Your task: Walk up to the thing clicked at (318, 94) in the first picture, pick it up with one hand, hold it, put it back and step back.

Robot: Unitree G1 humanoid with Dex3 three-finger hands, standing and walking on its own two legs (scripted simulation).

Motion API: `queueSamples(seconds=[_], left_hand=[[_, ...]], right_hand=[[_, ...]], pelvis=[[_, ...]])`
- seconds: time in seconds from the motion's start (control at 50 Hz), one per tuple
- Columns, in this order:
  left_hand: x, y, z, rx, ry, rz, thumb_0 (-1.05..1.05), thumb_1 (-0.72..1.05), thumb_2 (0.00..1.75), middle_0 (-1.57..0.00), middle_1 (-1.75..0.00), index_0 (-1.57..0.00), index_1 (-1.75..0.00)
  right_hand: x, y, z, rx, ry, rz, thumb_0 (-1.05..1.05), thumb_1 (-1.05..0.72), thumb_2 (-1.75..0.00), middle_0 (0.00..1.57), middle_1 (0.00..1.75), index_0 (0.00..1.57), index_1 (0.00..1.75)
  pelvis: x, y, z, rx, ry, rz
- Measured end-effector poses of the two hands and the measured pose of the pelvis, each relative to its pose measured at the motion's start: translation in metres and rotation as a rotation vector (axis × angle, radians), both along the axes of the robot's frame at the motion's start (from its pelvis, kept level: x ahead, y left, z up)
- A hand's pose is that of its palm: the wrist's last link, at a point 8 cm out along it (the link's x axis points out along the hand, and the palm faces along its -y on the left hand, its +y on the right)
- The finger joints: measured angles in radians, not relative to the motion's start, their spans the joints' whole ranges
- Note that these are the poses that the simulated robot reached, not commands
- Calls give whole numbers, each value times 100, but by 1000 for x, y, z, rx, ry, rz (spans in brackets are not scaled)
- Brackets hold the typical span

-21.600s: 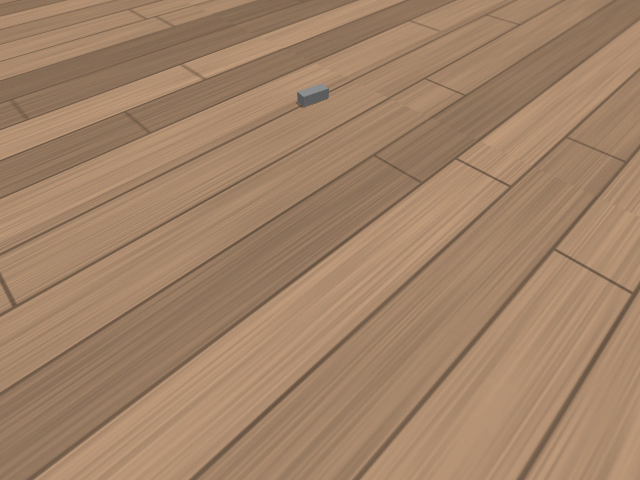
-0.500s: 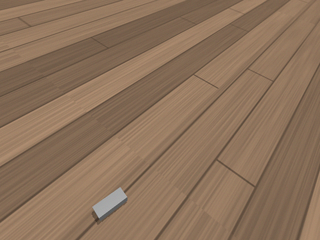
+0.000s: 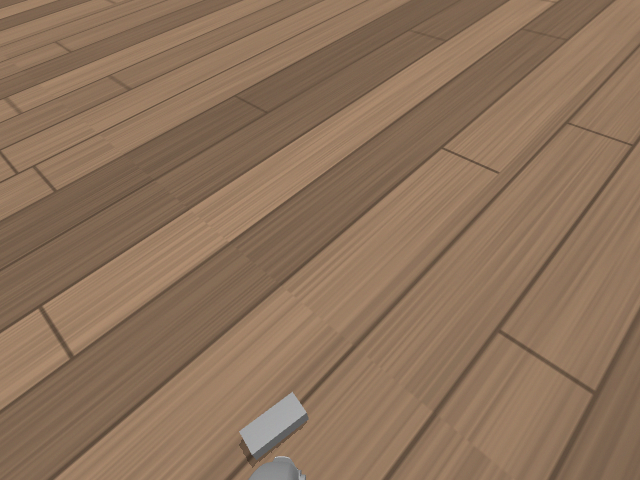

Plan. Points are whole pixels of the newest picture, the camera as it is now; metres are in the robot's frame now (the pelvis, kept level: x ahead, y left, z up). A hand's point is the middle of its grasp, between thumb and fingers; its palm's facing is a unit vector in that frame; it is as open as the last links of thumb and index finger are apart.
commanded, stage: walk up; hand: left
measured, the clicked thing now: (274, 425) +0.40 +0.21 -0.73
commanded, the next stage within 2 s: none
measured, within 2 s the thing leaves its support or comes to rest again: neither
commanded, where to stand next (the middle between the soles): +0.05 +0.02 m, yaw -1 degrees
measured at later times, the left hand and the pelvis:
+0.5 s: hand out of the picture -0.03 +0.29 -0.17, palm faces -0.08 -0.90 -0.42, open 7.4 cm; pelvis -0.08 +0.02 -0.03, yaw -3 degrees
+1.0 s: hand out of the picture -0.03 +0.27 -0.15, palm faces -0.04 -0.95 -0.32, open 7.4 cm; pelvis -0.12 +0.01 +0.00, yaw -1 degrees
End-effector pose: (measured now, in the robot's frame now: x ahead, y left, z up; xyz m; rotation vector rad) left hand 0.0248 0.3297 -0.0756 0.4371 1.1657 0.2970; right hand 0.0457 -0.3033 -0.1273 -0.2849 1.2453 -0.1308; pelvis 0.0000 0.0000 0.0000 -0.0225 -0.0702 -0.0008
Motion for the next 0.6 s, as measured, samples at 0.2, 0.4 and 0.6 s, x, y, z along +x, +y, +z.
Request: queueSamples(seconds=[0.2,0.4,0.6], left_hand=[[54,-10,-60,-161,18,-29,1,90,90,-20,-30,-20,-30],[3,-3,-68,-115,71,-60,0,90,90,-20,-30,-20,-30],[-100,13,-19,-16,153,12,1,90,90,-20,-30,-20,-30]], right_hand=[[63,29,23,-116,-129,28,1,-91,-90,20,30,21,30],[62,17,20,-131,-301,27,1,-90,-90,20,30,21,30],[-44,9,3,-73,-121,-36,1,-91,-90,20,30,21,30]], pelvis=[[-10,26,-10,-1,15,5],[-52,24,-31,29,22,-75],[-96,18,-9,71,33,-65]])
